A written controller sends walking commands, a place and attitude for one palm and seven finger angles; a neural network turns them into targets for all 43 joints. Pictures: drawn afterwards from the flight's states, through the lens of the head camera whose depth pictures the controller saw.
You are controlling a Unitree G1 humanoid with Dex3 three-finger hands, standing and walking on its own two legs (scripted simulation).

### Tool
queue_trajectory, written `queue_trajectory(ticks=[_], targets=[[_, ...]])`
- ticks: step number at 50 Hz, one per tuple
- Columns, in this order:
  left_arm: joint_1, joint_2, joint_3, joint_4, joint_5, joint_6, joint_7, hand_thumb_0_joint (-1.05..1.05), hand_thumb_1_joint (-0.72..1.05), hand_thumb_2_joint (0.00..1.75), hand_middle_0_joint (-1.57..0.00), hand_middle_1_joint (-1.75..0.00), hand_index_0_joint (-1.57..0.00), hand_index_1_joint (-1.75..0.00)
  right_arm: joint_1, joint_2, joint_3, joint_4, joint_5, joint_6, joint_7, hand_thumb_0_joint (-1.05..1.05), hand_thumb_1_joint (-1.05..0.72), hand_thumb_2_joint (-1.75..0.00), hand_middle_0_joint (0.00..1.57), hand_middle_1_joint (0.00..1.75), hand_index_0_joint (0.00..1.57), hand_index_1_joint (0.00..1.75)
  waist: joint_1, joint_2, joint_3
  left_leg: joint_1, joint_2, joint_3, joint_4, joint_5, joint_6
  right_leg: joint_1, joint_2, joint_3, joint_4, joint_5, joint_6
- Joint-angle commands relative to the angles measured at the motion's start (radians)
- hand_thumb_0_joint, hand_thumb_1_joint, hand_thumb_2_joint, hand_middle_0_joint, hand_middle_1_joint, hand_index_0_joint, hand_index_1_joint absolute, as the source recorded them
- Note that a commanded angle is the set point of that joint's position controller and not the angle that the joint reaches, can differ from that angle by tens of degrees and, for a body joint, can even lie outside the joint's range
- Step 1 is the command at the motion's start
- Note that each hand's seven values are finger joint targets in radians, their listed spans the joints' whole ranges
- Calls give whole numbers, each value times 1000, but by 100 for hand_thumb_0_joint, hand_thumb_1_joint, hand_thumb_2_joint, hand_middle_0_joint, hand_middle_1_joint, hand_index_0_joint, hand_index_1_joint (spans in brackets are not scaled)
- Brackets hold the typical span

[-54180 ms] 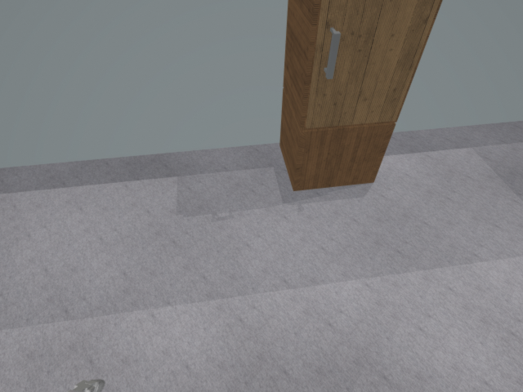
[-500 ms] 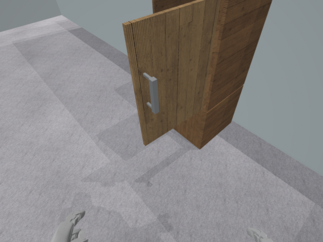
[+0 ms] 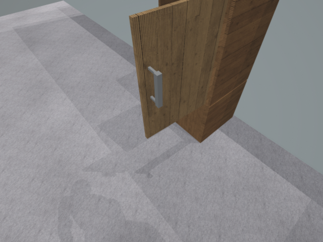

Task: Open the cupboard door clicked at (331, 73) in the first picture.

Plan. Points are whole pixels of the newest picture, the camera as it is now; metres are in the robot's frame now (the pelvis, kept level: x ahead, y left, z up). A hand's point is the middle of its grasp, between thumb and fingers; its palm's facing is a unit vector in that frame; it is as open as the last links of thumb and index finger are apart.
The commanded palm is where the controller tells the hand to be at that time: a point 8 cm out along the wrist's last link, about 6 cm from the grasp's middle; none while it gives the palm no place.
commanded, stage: let the arm hang, fingers relaxed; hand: left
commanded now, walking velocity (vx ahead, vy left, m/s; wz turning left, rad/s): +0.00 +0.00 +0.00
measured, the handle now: (155, 87) +0.64 +0.07 -0.01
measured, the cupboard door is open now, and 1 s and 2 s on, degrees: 86 86 86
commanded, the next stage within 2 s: look to check the result in 0.40 s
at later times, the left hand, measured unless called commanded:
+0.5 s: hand out of the picture +0.04 +0.17 -0.17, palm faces +0.01 -0.97 -0.23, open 7.4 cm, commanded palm none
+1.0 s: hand out of the picture +0.05 +0.19 -0.17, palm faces +0.02 -0.96 -0.26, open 7.4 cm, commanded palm none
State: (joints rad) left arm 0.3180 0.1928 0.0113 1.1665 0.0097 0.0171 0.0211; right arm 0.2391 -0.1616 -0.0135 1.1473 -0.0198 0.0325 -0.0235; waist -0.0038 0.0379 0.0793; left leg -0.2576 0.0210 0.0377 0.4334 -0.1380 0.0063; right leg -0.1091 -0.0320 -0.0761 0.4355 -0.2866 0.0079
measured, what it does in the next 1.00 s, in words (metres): stands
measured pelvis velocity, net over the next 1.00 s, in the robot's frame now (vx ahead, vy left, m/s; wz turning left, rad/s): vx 0.02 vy -0.02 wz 0.01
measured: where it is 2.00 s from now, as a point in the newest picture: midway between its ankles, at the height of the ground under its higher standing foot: outside the picture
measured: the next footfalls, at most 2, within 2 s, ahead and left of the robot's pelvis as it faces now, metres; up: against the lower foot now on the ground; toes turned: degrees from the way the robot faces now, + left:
none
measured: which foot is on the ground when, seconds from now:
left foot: down 0.00-1.00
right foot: down 0.00-1.00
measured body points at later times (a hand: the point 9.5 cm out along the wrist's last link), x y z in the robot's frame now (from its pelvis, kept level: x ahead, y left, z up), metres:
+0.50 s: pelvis +0.01 -0.01 +0.00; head +0.03 -0.02 +0.45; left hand +0.04 +0.23 -0.15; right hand +0.02 -0.25 -0.16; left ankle +0.06 +0.12 -0.74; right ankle -0.03 -0.12 -0.74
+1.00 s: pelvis +0.02 -0.02 +0.00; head +0.04 -0.03 +0.45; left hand +0.05 +0.24 -0.14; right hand +0.08 -0.28 -0.15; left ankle +0.06 +0.12 -0.74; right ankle -0.03 -0.12 -0.74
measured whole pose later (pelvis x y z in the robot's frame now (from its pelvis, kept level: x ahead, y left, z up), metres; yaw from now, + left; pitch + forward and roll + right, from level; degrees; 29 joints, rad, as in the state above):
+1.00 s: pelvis +0.02 -0.02 +0.00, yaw +0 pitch -2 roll +0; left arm 0.19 0.22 0.02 1.14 0.01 -0.01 0.01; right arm 0.13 -0.24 -0.02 1.14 -0.02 0.01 -0.03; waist 0.00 0.02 0.08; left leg -0.20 0.04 0.02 0.39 -0.15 -0.02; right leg -0.04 -0.01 -0.09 0.36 -0.29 -0.02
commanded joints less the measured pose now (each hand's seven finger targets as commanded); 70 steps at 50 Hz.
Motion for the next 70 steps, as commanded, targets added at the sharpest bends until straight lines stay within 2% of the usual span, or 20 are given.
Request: queue_trajectory(ticks=[1,9,12,15,20,22,25,27,32,36,38,43,49,51,52,56,60,65,70], targets=[[36,110,25,-35,1,-18,11,0,90,90,-20,-30,-20,-30,40,-126,-21,-36,-3,-16,-4,0,-90,-90,20,30,20,30,-3,-39,19,46,75,-101,-103,-103,23,-136,-66,59,-118,-66,-54],[-7,113,31,-54,1,-23,11,0,90,90,-20,-30,-20,-30,26,-114,-20,-31,-6,-23,0,0,-90,-90,20,30,20,30,-4,-46,22,43,70,-89,-89,-27,16,-125,-79,64,-121,-22,-52],[-20,116,35,-61,1,-28,11,0,90,90,-20,-30,-20,-30,18,-119,-20,-34,-5,-30,-1,0,-90,-90,20,30,20,30,-3,-26,-15,64,74,-95,-78,42,18,-95,-80,64,-110,33,-51],[-34,118,36,-63,-1,-27,11,0,90,90,-20,-30,-20,-30,10,-120,-19,-31,-5,-30,-2,0,-90,-90,20,30,20,30,-4,-6,2,56,75,-94,-83,39,15,-92,-81,62,-117,32,-51],[-42,117,35,-62,-1,-28,10,0,90,90,-20,-30,-20,-30,0,-124,-17,-34,-5,-29,-4,0,-90,-90,20,30,20,30,-4,-16,-12,76,77,-91,-77,60,14,-83,-84,64,-127,55,-50],[-48,119,35,-63,-1,-30,10,0,90,90,-20,-30,-20,-30,-4,-129,-18,-34,-5,-30,-5,0,-90,-90,20,30,20,30,-5,-43,-12,83,79,-89,-69,86,14,-80,-83,64,-130,82,-51],[-49,122,33,-61,-2,-31,10,0,90,90,-20,-30,-20,-30,-9,-136,-18,-33,-4,-28,-6,0,-90,-90,20,30,20,30,-8,-28,-19,95,79,-85,-63,90,12,-78,-86,69,-138,88,-50],[-50,129,35,-60,-2,-33,10,0,90,90,-20,-30,-20,-30,-17,-142,-19,-35,-2,-31,-6,0,-90,-90,20,30,20,30,-6,-30,-40,109,83,-85,-58,121,15,-64,-88,67,-133,126,-50],[-54,143,36,-60,-2,-36,11,0,90,90,-20,-30,-20,-30,-29,-160,-21,-38,-1,-32,-8,0,-90,-90,20,30,20,30,-8,-49,-43,118,88,-82,-53,147,15,-49,-91,65,-139,177,-49],[-54,153,37,-62,-1,-38,11,0,90,90,-20,-30,-20,-30,-42,-176,-23,-43,1,-32,-9,0,-90,-90,20,30,20,30,-6,-47,-43,125,89,-81,-53,146,15,-46,-90,68,-148,186,-49],[-62,157,36,-61,-2,-37,10,0,90,90,-20,-30,-20,-30,-50,-177,-23,-42,-1,-33,-8,0,-90,-90,20,30,20,30,-7,-24,-47,129,89,-83,-56,152,15,-40,-92,67,-144,192,-50],[-83,176,38,-62,-1,-39,8,0,90,90,-20,-30,-20,-30,-72,-200,-24,-45,0,-34,-8,0,-90,-90,20,30,20,30,-6,-40,-41,132,92,-87,-69,143,15,-39,-92,70,-157,181,-49],[-103,201,41,-65,-1,-42,6,0,90,90,-20,-30,-20,-30,-94,-224,-24,-51,0,-39,-6,0,-90,-90,20,30,20,30,-3,-36,-60,145,96,-88,-73,178,15,-16,-98,68,-159,227,-47],[-105,210,44,-70,0,-44,6,0,90,90,-20,-30,-20,-30,-102,-236,-25,-55,1,-39,-6,0,-90,-90,20,30,20,30,0,-53,-58,147,96,-89,-71,184,16,-13,-97,69,-166,242,-47],[-116,214,42,-70,-1,-44,6,0,90,90,-20,-30,-20,-30,-103,-236,-26,-54,1,-39,-5,0,-90,-90,20,30,20,30,-4,-35,-58,144,96,-88,-75,180,14,-10,-101,68,-164,237,-48],[-127,228,43,-76,-1,-45,4,0,90,90,-20,-30,-20,-30,-117,-253,-25,-59,1,-41,-5,0,-90,-90,20,30,20,30,0,-37,-62,152,97,-91,-81,185,14,-4,-99,71,-170,234,-48],[-143,236,41,-76,-2,-43,2,0,90,90,-20,-30,-20,-30,-124,-261,-23,-57,0,-41,-3,0,-90,-90,20,30,20,30,-1,-28,-57,151,98,-94,-91,183,13,-1,-101,72,-174,225,-47],[-150,245,40,-78,-3,-45,2,0,90,90,-20,-30,-20,-30,-125,-268,-22,-57,1,-42,-3,0,-90,-90,20,30,20,30,-2,-50,-72,163,101,-92,-92,198,13,9,-102,71,-176,248,-45],[-153,249,38,-78,-3,-44,2,0,90,90,-20,-30,-20,-30,-126,-271,-21,-55,1,-42,-2,0,-90,-90,20,30,20,30,-2,-34,-73,166,102,-90,-99,194,12,12,-103,76,-180,240,-45]])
